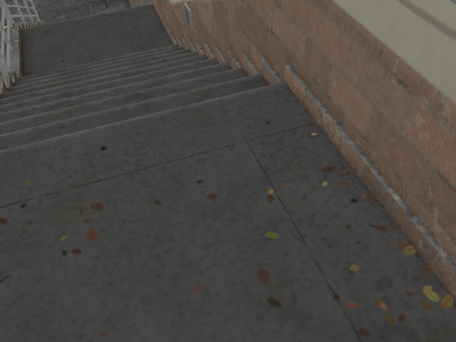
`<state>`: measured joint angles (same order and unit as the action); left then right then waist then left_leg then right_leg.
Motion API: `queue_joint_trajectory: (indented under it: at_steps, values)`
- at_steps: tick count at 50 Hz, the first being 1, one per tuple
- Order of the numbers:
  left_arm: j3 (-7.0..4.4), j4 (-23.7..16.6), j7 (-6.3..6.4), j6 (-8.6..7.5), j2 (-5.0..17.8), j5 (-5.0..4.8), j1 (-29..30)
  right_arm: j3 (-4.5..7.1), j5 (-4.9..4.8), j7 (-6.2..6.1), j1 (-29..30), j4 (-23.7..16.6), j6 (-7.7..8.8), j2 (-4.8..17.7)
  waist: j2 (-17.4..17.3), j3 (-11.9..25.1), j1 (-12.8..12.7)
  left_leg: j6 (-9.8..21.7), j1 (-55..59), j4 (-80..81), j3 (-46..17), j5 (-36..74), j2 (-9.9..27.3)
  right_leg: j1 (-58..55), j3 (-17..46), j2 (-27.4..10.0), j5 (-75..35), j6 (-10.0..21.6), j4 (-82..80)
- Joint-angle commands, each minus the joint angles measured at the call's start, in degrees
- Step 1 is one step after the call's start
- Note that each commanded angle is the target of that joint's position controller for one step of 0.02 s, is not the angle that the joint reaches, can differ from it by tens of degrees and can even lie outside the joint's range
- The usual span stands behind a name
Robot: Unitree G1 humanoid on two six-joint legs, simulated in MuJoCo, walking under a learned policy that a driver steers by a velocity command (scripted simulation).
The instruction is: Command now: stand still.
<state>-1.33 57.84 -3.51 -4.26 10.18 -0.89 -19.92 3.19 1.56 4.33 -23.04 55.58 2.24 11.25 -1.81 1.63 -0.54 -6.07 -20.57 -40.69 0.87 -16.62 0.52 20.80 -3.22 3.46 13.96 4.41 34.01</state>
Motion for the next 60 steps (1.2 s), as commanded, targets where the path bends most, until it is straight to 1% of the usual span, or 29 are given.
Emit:
queue_joint_trajectory:
  at_steps: [1, 2, 3, 4, 5, 6, 7, 8, 10, 11, 13, 15, 16, 18, 20, 21, 26, 29, 30, 41, 55, 56, 57, 58, 59, 60]
  values:
    - [-0.14, -1.29, -2.22, -0.67, 4.34, -1.50, 4.09, -0.30, -0.50, -0.28, -5.05, -1.65, 0.75, 2.10, 6.13, -2.38, 3.04, 1.18, 7.55, 10.46, -2.78, 4.84, 2.29, 3.48, 21.06, -13.48, 22.02, -1.88, -15.06]
    - [-0.69, -0.78, -2.07, -0.41, 5.24, -0.63, 0.76, -0.27, -0.54, -0.62, -2.68, -2.21, 0.88, 3.48, 4.23, -3.23, -0.74, 4.15, 5.56, 11.97, -1.81, -1.02, 1.00, 0.71, 17.38, -11.49, 20.77, -1.04, -15.46]
    - [-0.99, -0.68, -1.69, -0.34, 6.40, 0.75, -0.34, 0.06, -0.92, -0.21, -0.42, -2.10, 1.11, 3.64, 2.30, -6.41, -1.82, 7.02, -0.73, 14.26, -2.74, -4.37, 0.26, -2.02, 12.24, -8.91, 17.94, -1.41, -14.85]
    - [-0.86, -1.05, -1.53, -0.27, 5.76, 1.73, 2.78, -0.03, -1.69, -0.11, -0.09, -1.81, 1.37, 2.40, 2.15, -6.46, -0.86, 8.17, -1.68, 16.65, -3.86, -3.05, 0.81, -3.86, 9.93, -8.09, 15.51, -1.19, -12.64]
    - [-0.78, -0.86, -1.25, -0.13, 4.70, 1.92, 3.25, -0.13, -1.71, -0.24, 0.33, -1.73, 1.55, 1.61, 2.24, -6.36, -1.15, 8.70, -0.41, 16.86, -3.85, -0.46, 0.72, -4.19, 8.82, -7.77, 11.14, -0.35, -11.67]
    - [-0.92, 0.12, -1.29, -0.11, 5.06, 1.70, 3.31, -0.10, -1.34, -0.08, 1.31, -1.85, 1.64, 1.65, 2.06, -5.78, -1.13, 8.82, 1.57, 16.76, -3.63, 1.92, 0.53, -3.77, 7.26, -6.77, 7.56, 0.08, -10.99]
    - [-0.98, 0.70, -1.28, 0.05, 4.60, 1.48, 2.96, -0.13, -0.94, 0.10, 0.40, -1.49, 1.66, 1.42, 1.68, -4.96, -1.05, 8.85, 3.32, 16.57, -3.42, 3.85, 0.41, -3.96, 6.02, -6.04, 3.70, 0.31, -10.47]
    - [-1.10, 1.14, -1.51, 0.14, 4.29, 1.34, 3.24, -0.28, -0.91, 0.06, -0.68, -0.88, 1.75, 0.64, 1.88, -3.81, -0.82, 8.69, 4.75, 16.45, -3.28, 6.07, 0.61, -4.92, 5.26, -5.64, -0.70, 0.45, -9.87]
    - [-1.27, 1.75, -1.67, 0.24, 3.80, 1.37, 4.02, -0.17, -0.78, 0.07, -1.87, -0.18, 1.67, 0.68, 1.06, -2.40, -0.48, 8.65, 5.91, 15.99, -2.67, 8.98, 0.45, -6.50, 4.38, -5.40, -7.59, 0.53, -8.65]
    - [-1.35, 2.35, -1.49, 0.39, 3.53, 1.28, 3.70, 0.04, -0.73, 0.10, -1.95, 0.00, 1.69, 0.74, 1.18, -1.75, -0.33, 8.75, 6.02, 15.56, -2.45, 10.29, 0.58, -7.19, 3.93, -5.19, -9.62, 0.29, -8.03]
    - [-1.58, 2.88, -1.24, 0.56, 3.63, 1.59, 4.53, 0.30, -0.72, 0.10, -1.64, 0.34, 1.52, 0.70, 1.12, -1.40, -0.12, 8.87, 6.62, 14.87, -2.26, 12.28, 0.66, -7.37, 3.86, -5.25, -12.59, 0.04, -7.53]
    - [-1.65, 3.35, -1.18, 0.70, 3.52, 1.66, 5.27, 0.47, -0.86, 0.14, -1.24, 0.83, 1.48, -0.17, 0.93, -1.17, 0.20, 8.84, 7.22, 14.48, -2.17, 13.16, 0.88, -7.49, 3.95, -5.50, -14.15, -0.18, -7.31]
    - [-1.70, 3.54, -1.16, 0.79, 3.37, 1.64, 5.52, 0.55, -0.91, 0.15, -0.98, 1.01, 1.50, -0.24, 0.97, -0.91, 0.24, 8.91, 7.70, 14.29, -2.27, 13.77, 1.03, -7.51, 3.93, -5.48, -14.44, -0.22, -7.19]
    - [-1.73, 3.99, -1.11, 0.94, 3.02, 1.65, 6.28, 0.90, -0.89, 0.14, 0.17, 1.08, 1.54, 0.81, 0.93, -0.83, 0.38, 8.96, 8.72, 14.00, -2.29, 14.91, 1.03, -7.03, 3.88, -5.51, -14.74, -0.30, -7.02]
    - [-1.85, 4.56, -1.07, 0.96, 2.78, 1.64, 6.63, 1.08, -0.86, 0.16, 0.79, 1.26, 1.45, 1.29, 1.14, -0.90, 0.50, 8.93, 9.29, 13.81, -2.35, 15.20, 1.06, -6.78, 3.87, -5.49, -14.68, -0.37, -6.92]
    - [-2.07, 4.27, -1.04, 0.82, 2.97, 1.69, 7.80, 1.12, -0.63, 0.09, 1.67, 1.40, 1.46, 1.26, 1.30, -0.98, 0.49, 9.11, 9.20, 13.42, -2.38, 15.25, 0.93, -6.59, 3.78, -5.24, -14.85, -0.16, -6.61]
    - [-2.30, 5.63, -0.90, 0.81, 2.70, 1.81, 7.85, 1.34, -0.63, -0.01, 2.52, 2.29, 1.37, 1.80, 1.53, -1.39, 0.60, 9.22, 9.48, 13.25, -2.39, 14.13, 0.83, -6.36, 3.92, -5.33, -13.66, -0.23, -6.44]
    - [-2.37, 6.32, -0.87, 0.85, 2.49, 1.87, 7.80, 1.35, -0.63, -0.03, 2.99, 2.81, 1.31, 1.69, 1.59, -1.74, 0.52, 9.27, 9.38, 13.32, -2.48, 13.48, 0.73, -6.49, 3.94, -5.39, -12.79, -0.29, -6.33]
    - [-2.32, 6.58, -0.84, 0.86, 2.16, 1.87, 7.72, 1.49, -0.57, -0.12, 3.24, 2.86, 1.32, 2.00, 1.56, -1.82, 0.49, 9.23, 9.54, 13.21, -2.48, 13.26, 0.58, -6.46, 3.98, -5.49, -12.97, -0.15, -6.21]
    - [-2.38, 8.54, -0.77, 1.04, 1.95, 2.08, 7.21, 1.37, -0.49, -0.09, 2.73, 4.71, 1.29, 1.25, 2.06, -3.29, 0.46, 9.61, 9.22, 13.93, -2.86, 11.24, 0.34, -6.68, 4.03, -5.68, -10.08, -0.29, -6.18]
    - [-1.93, 10.15, -0.56, 1.33, 1.37, 2.24, 5.54, 1.19, -0.39, 0.25, 0.64, 6.53, 1.37, 0.32, 2.00, -4.66, 0.68, 10.24, 9.44, 14.79, -3.14, 10.64, 0.36, -6.26, 3.89, -5.63, -7.80, -0.61, -6.52]
    - [-3.09, 10.45, 0.02, 1.43, 4.07, 2.98, 3.40, 2.34, 0.48, -0.29, -1.91, 7.15, 1.29, 3.16, 1.23, -4.46, 0.90, 12.22, 9.58, 16.33, -4.09, -4.30, 0.73, -5.98, 3.84, -5.06, 7.59, 0.64, -6.63]
    - [-4.17, 9.74, 0.84, 1.39, 6.31, 4.14, 3.42, 3.44, 2.02, -1.11, -3.66, 7.13, 1.44, 5.37, 0.56, -8.45, 1.72, 15.41, 7.29, 18.90, -8.51, -22.41, 2.88, -1.73, 6.16, -5.36, 22.54, 2.45, -6.58]
    - [-4.32, 8.39, 1.69, 1.13, 5.73, 4.82, 4.93, 3.80, 3.38, -2.38, -6.79, 7.62, 2.10, 5.31, -1.01, -11.32, 3.32, 19.04, 8.77, 21.67, -14.87, -30.18, 6.87, 4.37, 8.42, -5.86, 27.31, 3.71, -4.81]
    - [-3.91, 6.42, 2.80, 0.51, 3.02, 5.16, 6.93, 3.54, 3.87, -3.82, -10.71, 8.84, 2.89, 3.58, -3.90, -11.77, 4.91, 23.16, 14.39, 25.57, -22.62, -31.59, 12.62, 10.38, 8.41, -5.77, 22.85, 3.44, -1.15]
    - [-2.88, 3.58, 3.58, -0.35, -0.73, 5.22, 11.69, 2.62, 2.74, -5.06, -11.33, 9.58, 3.51, 1.00, -5.98, -12.75, 6.05, 26.33, 20.03, 28.91, -28.98, -27.41, 18.49, 16.81, 5.36, -5.95, 12.06, 1.66, 1.92]
